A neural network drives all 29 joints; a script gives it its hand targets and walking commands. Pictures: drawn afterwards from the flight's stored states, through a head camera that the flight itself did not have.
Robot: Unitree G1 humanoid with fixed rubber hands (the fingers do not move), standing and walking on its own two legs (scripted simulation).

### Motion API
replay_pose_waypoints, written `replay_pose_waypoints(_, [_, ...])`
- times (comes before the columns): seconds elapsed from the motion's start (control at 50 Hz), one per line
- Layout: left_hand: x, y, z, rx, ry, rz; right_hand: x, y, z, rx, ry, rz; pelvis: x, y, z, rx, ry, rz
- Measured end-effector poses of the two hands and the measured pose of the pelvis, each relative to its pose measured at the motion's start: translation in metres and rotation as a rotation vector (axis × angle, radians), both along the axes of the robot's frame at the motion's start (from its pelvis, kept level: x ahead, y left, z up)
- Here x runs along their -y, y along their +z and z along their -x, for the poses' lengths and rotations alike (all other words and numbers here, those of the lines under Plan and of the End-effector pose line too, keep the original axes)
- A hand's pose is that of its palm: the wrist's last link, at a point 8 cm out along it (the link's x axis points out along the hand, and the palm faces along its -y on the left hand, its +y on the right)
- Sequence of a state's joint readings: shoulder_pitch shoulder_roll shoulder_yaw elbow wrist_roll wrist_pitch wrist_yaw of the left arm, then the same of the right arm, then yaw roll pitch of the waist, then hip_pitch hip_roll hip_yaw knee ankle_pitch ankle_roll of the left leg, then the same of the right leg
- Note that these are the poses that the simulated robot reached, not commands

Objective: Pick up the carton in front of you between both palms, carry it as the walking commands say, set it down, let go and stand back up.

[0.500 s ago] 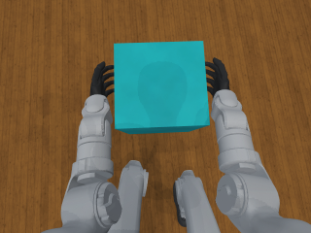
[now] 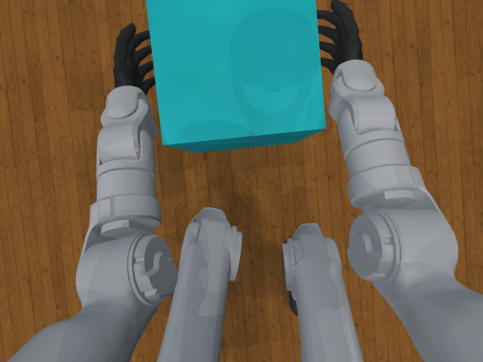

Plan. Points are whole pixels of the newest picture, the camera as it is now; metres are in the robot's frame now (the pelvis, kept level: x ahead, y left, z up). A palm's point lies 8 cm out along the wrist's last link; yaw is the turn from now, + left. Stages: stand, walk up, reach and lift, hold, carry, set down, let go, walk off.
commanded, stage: set down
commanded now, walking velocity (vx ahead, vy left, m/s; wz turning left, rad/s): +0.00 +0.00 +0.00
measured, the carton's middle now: (239, 84) +0.52 +0.09 -0.21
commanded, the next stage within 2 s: none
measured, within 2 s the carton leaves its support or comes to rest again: rests again in 0.90 s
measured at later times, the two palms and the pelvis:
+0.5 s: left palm (152, 93) +0.49 +0.24 -0.23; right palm (321, 72) +0.56 -0.05 -0.24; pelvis +0.00 +0.00 -0.07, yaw +0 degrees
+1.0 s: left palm (153, 101) +0.48 +0.25 -0.25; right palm (318, 79) +0.56 -0.05 -0.25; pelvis +0.00 +0.00 -0.08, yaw +0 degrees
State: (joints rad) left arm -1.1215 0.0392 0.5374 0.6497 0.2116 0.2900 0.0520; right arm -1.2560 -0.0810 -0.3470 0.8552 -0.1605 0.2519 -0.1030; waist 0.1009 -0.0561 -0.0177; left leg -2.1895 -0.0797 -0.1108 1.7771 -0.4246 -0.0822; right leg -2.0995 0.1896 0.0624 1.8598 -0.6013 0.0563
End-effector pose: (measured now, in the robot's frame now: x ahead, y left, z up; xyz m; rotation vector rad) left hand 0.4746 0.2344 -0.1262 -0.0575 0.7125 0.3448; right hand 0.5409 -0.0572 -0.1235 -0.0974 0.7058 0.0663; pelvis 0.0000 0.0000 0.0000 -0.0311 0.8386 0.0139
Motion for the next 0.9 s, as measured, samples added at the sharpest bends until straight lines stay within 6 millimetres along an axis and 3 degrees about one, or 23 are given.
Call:
replay_pose_waypoints(0.26, [-0.009,-0.08,-0.011,-0.028,0.015,-0.009,-0.01,-0.083,-0.017,-0.022,0.044,0.018,-0.001,-0.05,0.005,0.04,-0.018,-0.008])
replay_pose_waypoints(0.36, [-0.008,-0.098,-0.013,-0.045,0.013,-0.014,-0.009,-0.103,-0.02,-0.037,0.05,0.017,-0.004,-0.061,0.002,0.069,-0.038,-0.02])
replay_pose_waypoints(0.48, [-0.007,-0.102,-0.018,-0.044,0.015,-0.012,-0.007,-0.112,-0.023,-0.034,0.062,0.018,-0.003,-0.069,-0.002,0.076,-0.043,-0.035])
replay_pose_waypoints(0.9, [-0.009,-0.122,-0.007,-0.089,-0.029,-0.002,-0.005,-0.129,-0.018,-0.07,0.1,0.021,0.005,-0.08,0.002,0.125,-0.052,-0.053])
